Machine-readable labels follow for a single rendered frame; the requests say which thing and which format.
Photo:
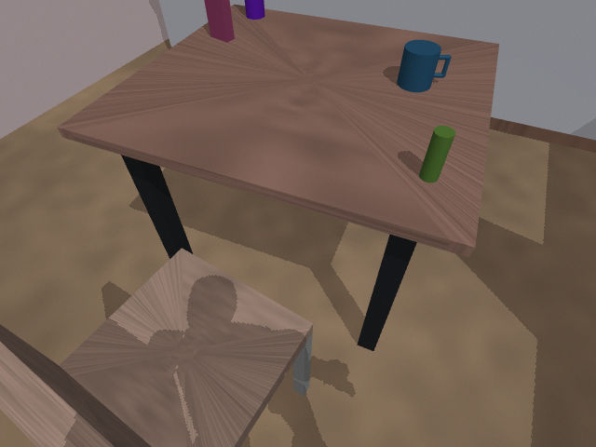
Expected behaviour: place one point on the table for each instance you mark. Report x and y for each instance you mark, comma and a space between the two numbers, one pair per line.
307, 111

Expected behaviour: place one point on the chair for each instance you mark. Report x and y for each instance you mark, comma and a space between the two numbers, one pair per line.
191, 359

